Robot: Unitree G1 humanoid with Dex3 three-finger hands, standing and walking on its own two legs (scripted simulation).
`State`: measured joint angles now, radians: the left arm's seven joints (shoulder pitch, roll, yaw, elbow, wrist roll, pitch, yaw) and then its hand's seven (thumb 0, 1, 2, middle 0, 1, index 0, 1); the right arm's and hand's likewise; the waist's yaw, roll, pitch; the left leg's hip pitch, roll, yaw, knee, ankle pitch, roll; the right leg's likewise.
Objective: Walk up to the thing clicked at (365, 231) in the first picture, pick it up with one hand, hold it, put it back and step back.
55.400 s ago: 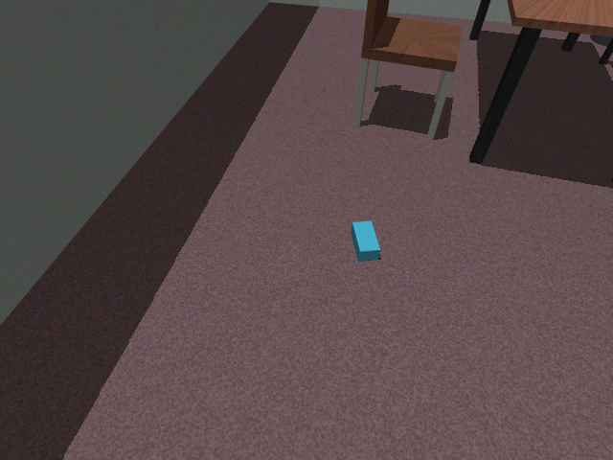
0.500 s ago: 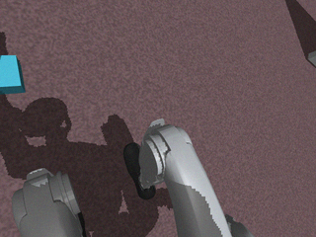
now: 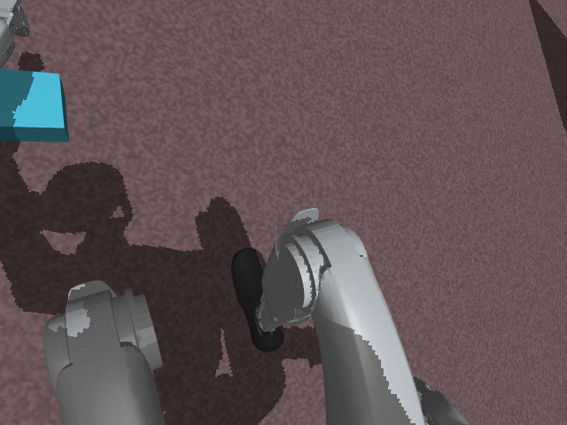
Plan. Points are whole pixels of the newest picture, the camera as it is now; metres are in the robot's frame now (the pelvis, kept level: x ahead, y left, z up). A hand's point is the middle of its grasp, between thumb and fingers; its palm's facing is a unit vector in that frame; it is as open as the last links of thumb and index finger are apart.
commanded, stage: close in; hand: left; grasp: from above
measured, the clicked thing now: out of the picture +0.59 +0.22 -0.31
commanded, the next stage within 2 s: rest palm in 0.18 s
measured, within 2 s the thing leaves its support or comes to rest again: neither
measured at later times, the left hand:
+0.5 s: hand (0, 115) +0.54 +0.20 -0.21, palm faces -0.55 -0.03 -0.83, open 13.7 cm
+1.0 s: hand (10, 95) +0.58 +0.19 -0.23, palm faces -0.44 -0.01 -0.90, open 13.6 cm
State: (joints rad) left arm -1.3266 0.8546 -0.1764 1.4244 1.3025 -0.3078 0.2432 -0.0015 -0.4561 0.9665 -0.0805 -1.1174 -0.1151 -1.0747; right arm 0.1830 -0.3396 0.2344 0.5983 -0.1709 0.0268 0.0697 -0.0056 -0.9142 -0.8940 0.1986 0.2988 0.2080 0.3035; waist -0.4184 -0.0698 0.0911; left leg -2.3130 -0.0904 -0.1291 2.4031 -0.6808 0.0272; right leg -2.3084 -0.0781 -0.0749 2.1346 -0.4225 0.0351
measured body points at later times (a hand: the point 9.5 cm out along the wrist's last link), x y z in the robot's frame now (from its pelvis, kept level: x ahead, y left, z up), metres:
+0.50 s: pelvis +0.00 +0.00 +0.00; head +0.30 +0.08 +0.32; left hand +0.57 +0.20 -0.17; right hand +0.02 -0.27 -0.06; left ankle +0.07 +0.10 -0.30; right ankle +0.17 -0.14 -0.30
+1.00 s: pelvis +0.01 +0.00 -0.01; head +0.32 +0.09 +0.31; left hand +0.59 +0.19 -0.18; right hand +0.02 -0.25 -0.06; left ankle +0.07 +0.10 -0.30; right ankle +0.17 -0.14 -0.30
